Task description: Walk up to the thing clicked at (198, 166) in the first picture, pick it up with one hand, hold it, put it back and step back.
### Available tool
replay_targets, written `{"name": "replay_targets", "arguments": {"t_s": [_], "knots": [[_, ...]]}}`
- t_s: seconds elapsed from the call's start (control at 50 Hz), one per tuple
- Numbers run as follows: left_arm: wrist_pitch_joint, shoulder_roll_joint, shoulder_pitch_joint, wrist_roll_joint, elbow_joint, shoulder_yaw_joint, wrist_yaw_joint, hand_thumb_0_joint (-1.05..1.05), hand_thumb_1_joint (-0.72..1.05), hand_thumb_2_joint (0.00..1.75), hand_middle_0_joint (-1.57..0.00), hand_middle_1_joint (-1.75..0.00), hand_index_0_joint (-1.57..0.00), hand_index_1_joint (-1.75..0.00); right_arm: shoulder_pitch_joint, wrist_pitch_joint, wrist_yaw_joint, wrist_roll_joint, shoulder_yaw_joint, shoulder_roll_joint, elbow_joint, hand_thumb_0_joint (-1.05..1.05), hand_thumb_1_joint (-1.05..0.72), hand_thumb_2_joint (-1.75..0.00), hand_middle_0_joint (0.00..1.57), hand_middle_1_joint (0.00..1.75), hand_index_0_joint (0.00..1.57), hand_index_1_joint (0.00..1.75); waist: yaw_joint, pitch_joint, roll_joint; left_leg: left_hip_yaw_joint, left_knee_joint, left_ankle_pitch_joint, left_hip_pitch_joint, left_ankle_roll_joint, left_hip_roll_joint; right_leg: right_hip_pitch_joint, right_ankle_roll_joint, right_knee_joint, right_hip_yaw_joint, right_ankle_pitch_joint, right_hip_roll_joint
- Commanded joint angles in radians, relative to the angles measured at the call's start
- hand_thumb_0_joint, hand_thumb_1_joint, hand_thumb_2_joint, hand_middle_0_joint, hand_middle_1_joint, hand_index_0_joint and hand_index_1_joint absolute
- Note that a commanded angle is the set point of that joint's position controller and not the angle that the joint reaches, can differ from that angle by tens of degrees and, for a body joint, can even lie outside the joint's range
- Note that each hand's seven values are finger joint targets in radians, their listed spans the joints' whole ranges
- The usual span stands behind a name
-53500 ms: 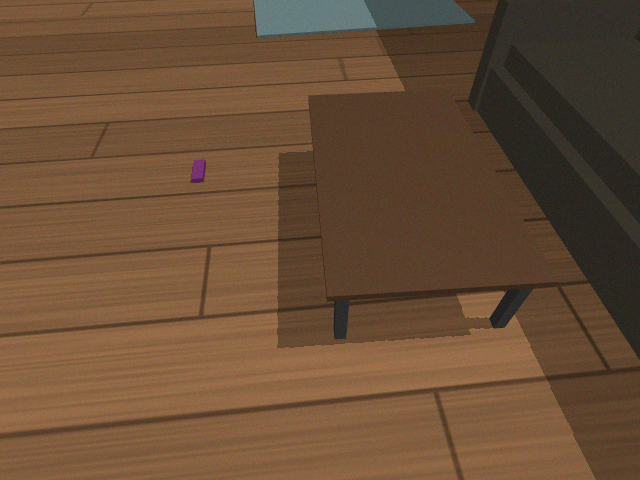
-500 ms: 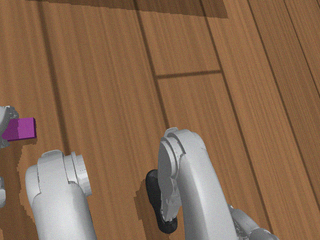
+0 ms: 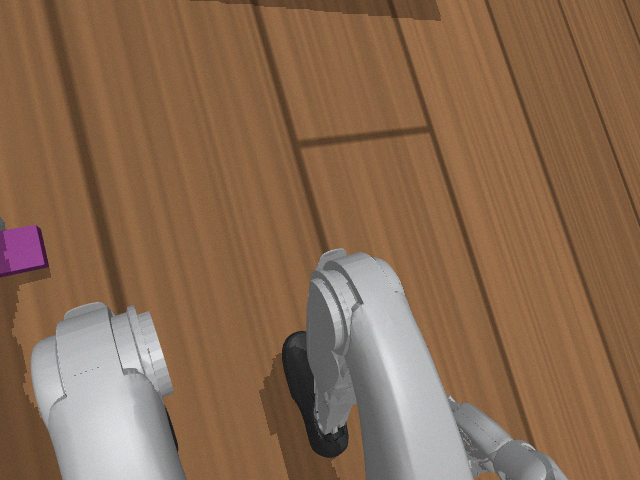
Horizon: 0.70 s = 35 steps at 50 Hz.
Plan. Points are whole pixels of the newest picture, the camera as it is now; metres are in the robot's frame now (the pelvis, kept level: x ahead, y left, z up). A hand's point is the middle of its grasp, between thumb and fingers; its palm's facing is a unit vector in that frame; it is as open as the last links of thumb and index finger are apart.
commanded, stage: open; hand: left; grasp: from above
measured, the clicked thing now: out of the picture +0.40 +0.34 -0.27
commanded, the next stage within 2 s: withdraw in 0.92 s
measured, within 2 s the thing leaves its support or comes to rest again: neither
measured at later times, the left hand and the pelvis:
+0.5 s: hand out of the picture +0.38 +0.33 -0.24, palm faces -0.43 -0.11 -0.90, open 11.8 cm; pelvis +0.00 +0.00 +0.00, yaw -1 degrees
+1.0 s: hand out of the picture +0.38 +0.34 -0.24, palm faces -0.47 -0.17 -0.87, open 14.0 cm; pelvis +0.00 +0.00 +0.00, yaw -1 degrees
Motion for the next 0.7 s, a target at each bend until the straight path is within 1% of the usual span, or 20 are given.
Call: {"name": "replay_targets", "arguments": {"t_s": [0.0,0.08,0.1,0.14,0.16,0.2,0.22,0.24,0.26,0.28,0.3,0.32,0.38,0.4,0.52,0.54,0.6,0.62,0.66,0.68], "knots": [[-0.015,0.257,-0.186,-0.017,-0.088,0.003,0.024,0.0,0.42,0.55,-0.82,-0.48,-0.83,-0.48,0.136,0.0,-0.014,0.011,-0.079,-0.315,-0.008,0.0,-0.89,-0.9,0.2,0.3,0.2,0.3,-0.006,-0.581,0.433,0.118,-0.274,0.188,0.427,0.023,0.006,0.319,-0.075,-0.216,-0.101,0.216,0.046],[-0.029,0.244,-0.179,-0.023,-0.105,0.002,0.035,0.0,0.16,0.58,-0.67,-0.5,-0.66,-0.5,0.145,0.004,-0.014,0.002,-0.077,-0.32,-0.007,0.0,-0.89,-0.9,0.2,0.3,0.2,0.3,-0.009,-0.608,0.429,0.111,-0.276,0.226,0.449,0.02,0.005,0.337,-0.072,-0.214,-0.112,0.247,0.048],[-0.031,0.26,-0.174,-0.012,-0.096,0.009,0.037,0.0,0.13,0.58,-0.64,-0.52,-0.64,-0.52,0.152,0.005,-0.012,-0.001,-0.068,-0.321,-0.013,0.0,-0.89,-0.9,0.2,0.3,0.2,0.3,-0.012,-0.604,0.437,0.113,-0.27,0.233,0.453,0.02,0.006,0.337,-0.072,-0.206,-0.113,0.261,0.048],[-0.034,0.253,-0.18,-0.015,-0.105,0.002,0.043,0.0,0.06,0.59,-0.57,-0.55,-0.57,-0.55,0.136,0.004,-0.013,0.002,-0.067,-0.315,-0.011,0.0,-0.89,-0.9,0.2,0.3,0.2,0.3,-0.007,-0.604,0.437,0.109,-0.272,0.226,0.457,0.016,0.009,0.333,-0.074,-0.203,-0.113,0.251,0.051],[-0.037,0.209,-0.194,-0.023,-0.118,-0.029,0.045,0.0,0.04,0.58,-0.55,-0.57,-0.56,-0.56,0.135,0.001,-0.01,-0.005,-0.071,-0.321,-0.005,0.0,-0.89,-0.9,0.2,0.3,0.2,0.3,-0.019,-0.6,0.446,0.105,-0.28,0.219,0.468,0.016,0.006,0.319,-0.071,-0.205,-0.122,0.239,0.049],[-0.034,0.212,-0.186,-0.022,-0.099,-0.034,0.052,0.0,-0.01,0.59,-0.5,-0.6,-0.51,-0.59,0.129,-0.004,-0.008,-0.007,-0.065,-0.323,-0.002,0.0,-0.89,-0.9,0.2,0.3,0.2,0.3,-0.02,-0.574,0.452,0.101,-0.284,0.189,0.459,0.016,0.007,0.298,-0.073,-0.207,-0.128,0.214,0.047],[-0.033,0.205,-0.186,-0.026,-0.125,-0.045,0.055,0.0,-0.06,0.61,-0.48,-0.6,-0.48,-0.6,0.124,-0.006,-0.009,-0.003,-0.069,-0.325,0.003,0.0,-0.89,-0.9,0.2,0.3,0.2,0.3,-0.01,-0.578,0.452,0.101,-0.29,0.181,0.46,0.014,0.008,0.297,-0.074,-0.214,-0.124,0.202,0.052],[-0.032,0.216,-0.194,-0.021,-0.111,-0.037,0.06,0.0,-0.07,0.62,-0.45,-0.63,-0.46,-0.62,0.14,-0.007,-0.008,-0.006,-0.065,-0.327,0.006,0.0,-0.89,-0.9,0.2,0.3,0.2,0.3,-0.022,-0.573,0.466,0.103,-0.292,0.185,0.462,0.014,0.007,0.296,-0.074,-0.213,-0.127,0.21,0.051],[-0.034,0.233,-0.199,-0.024,-0.134,-0.02,0.067,0.0,-0.09,0.63,-0.43,-0.66,-0.44,-0.64,0.129,-0.008,-0.009,-0.008,-0.07,-0.333,0.0,0.0,-0.89,-0.9,0.2,0.3,0.2,0.3,-0.013,-0.591,0.45,0.097,-0.294,0.189,0.469,0.014,0.008,0.3,-0.073,-0.215,-0.13,0.212,0.052],[-0.027,0.209,-0.187,-0.02,-0.116,-0.047,0.068,0.0,-0.14,0.67,-0.41,-0.65,-0.41,-0.65,0.132,-0.009,-0.008,-0.003,-0.066,-0.326,0.017,0.0,-0.89,-0.9,0.2,0.3,0.2,0.3,-0.01,-0.578,0.462,0.099,-0.298,0.18,0.464,0.012,0.008,0.292,-0.077,-0.215,-0.125,0.202,0.052],[-0.027,0.224,-0.193,-0.019,-0.129,-0.031,0.073,0.0,-0.14,0.68,-0.4,-0.68,-0.41,-0.67,0.121,-0.014,-0.004,-0.005,-0.068,-0.331,-0.003,0.0,-0.89,-0.9,0.2,0.3,0.2,0.3,-0.012,-0.585,0.465,0.101,-0.289,0.187,0.472,0.012,0.008,0.298,-0.075,-0.21,-0.125,0.214,0.051],[-0.021,0.205,-0.189,-0.016,-0.12,-0.048,0.074,0.0,-0.17,0.72,-0.38,-0.7,-0.38,-0.7,0.133,-0.015,-0.004,-0.006,-0.066,-0.33,0.012,0.0,-0.89,-0.9,0.2,0.3,0.2,0.3,-0.02,-0.587,0.466,0.101,-0.292,0.195,0.485,0.01,0.009,0.305,-0.072,-0.212,-0.124,0.221,0.052],[-0.008,0.205,-0.197,-0.025,-0.127,-0.047,0.084,0.0,-0.24,0.77,-0.33,-0.73,-0.32,-0.74,0.115,-0.028,0.003,0.002,-0.066,-0.331,0.012,0.0,-0.89,-0.9,0.2,0.3,0.2,0.3,-0.014,-0.582,0.457,0.103,-0.279,0.2,0.463,0.012,0.008,0.305,-0.076,-0.21,-0.119,0.228,0.051],[-0.001,0.181,-0.192,-0.027,-0.126,-0.066,0.084,0.0,-0.25,0.78,-0.32,-0.75,-0.31,-0.76,0.119,-0.03,0.006,0.003,-0.068,-0.327,0.022,0.0,-0.89,-0.9,0.2,0.3,0.2,0.3,-0.012,-0.572,0.457,0.104,-0.283,0.187,0.46,0.013,0.008,0.294,-0.076,-0.217,-0.117,0.217,0.052],[0.024,0.185,-0.195,-0.04,-0.121,-0.069,0.077,0.0,-0.35,0.84,-0.22,-0.82,-0.22,-0.83,0.126,-0.039,0.017,0.016,-0.075,-0.334,0.018,0.0,-0.89,-0.9,0.2,0.3,0.2,0.3,-0.01,-0.58,0.462,0.088,-0.301,0.189,0.477,0.011,0.013,0.282,-0.076,-0.212,-0.121,0.219,0.049],[0.025,0.226,-0.214,-0.041,-0.137,-0.038,0.076,0.0,-0.37,0.87,-0.21,-0.84,-0.2,-0.84,0.108,-0.046,0.017,0.019,-0.073,-0.344,-0.009,0.0,-0.89,-0.9,0.2,0.3,0.2,0.3,-0.01,-0.593,0.467,0.087,-0.295,0.201,0.485,0.01,0.013,0.291,-0.076,-0.201,-0.121,0.234,0.046],[0.031,0.218,-0.203,-0.042,-0.122,-0.035,0.067,0.0,-0.42,0.9,-0.17,-0.87,-0.16,-0.88,0.124,-0.047,0.02,0.019,-0.071,-0.341,-0.007,0.0,-0.89,-0.9,0.2,0.3,0.2,0.3,-0.014,-0.595,0.47,0.089,-0.298,0.221,0.489,0.01,0.009,0.305,-0.073,-0.205,-0.123,0.251,0.042],[0.029,0.272,-0.193,-0.047,-0.111,0.015,0.065,0.0,-0.44,0.92,-0.15,-0.89,-0.14,-0.9,0.137,-0.045,0.019,0.017,-0.077,-0.346,0.001,0.0,-0.89,-0.9,0.2,0.3,0.2,0.3,-0.012,-0.594,0.479,0.094,-0.292,0.224,0.483,0.011,0.013,0.323,-0.075,-0.203,-0.12,0.255,0.045],[0.025,0.267,-0.194,-0.049,-0.105,0.026,0.049,0.0,-0.46,0.93,-0.12,-0.91,-0.12,-0.92,0.16,-0.037,0.018,0.018,-0.075,-0.347,-0.005,0.0,-0.89,-0.9,0.2,0.3,0.2,0.3,-0.02,-0.597,0.47,0.092,-0.296,0.25,0.481,0.011,0.01,0.323,-0.073,-0.204,-0.126,0.27,0.041],[0.021,0.255,-0.203,-0.051,-0.113,0.014,0.039,0.0,-0.46,0.94,-0.12,-0.92,-0.11,-0.93,0.149,-0.038,0.018,0.017,-0.075,-0.34,0.001,0.0,-0.89,-0.9,0.2,0.3,0.2,0.3,-0.023,-0.586,0.48,0.09,-0.297,0.242,0.481,0.008,0.01,0.319,-0.073,-0.199,-0.127,0.263,0.037]]}}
